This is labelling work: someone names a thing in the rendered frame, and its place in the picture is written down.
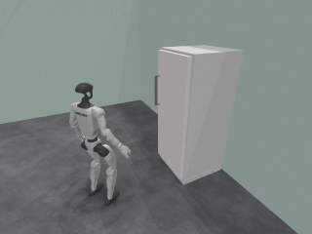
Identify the left robot hand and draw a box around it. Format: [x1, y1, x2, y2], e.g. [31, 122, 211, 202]
[77, 134, 88, 142]

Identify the robot right thigh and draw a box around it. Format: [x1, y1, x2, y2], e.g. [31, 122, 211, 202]
[96, 144, 117, 176]

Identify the left robot upper arm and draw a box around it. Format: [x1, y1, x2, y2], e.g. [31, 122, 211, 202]
[69, 102, 80, 126]

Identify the right robot forearm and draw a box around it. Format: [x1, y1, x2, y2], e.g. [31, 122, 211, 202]
[105, 129, 124, 150]

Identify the right robot hand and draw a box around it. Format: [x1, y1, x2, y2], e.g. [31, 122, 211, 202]
[120, 145, 132, 160]

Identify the right robot shin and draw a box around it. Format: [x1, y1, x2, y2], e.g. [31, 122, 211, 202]
[106, 169, 117, 200]

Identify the left robot forearm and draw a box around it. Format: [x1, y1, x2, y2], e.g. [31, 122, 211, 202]
[70, 125, 82, 136]

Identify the fridge door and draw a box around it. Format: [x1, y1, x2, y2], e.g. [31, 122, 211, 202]
[158, 50, 193, 179]

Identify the handle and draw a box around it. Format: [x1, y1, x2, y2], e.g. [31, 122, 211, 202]
[154, 75, 160, 105]

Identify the right robot upper arm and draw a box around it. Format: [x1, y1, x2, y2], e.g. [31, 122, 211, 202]
[92, 107, 108, 137]

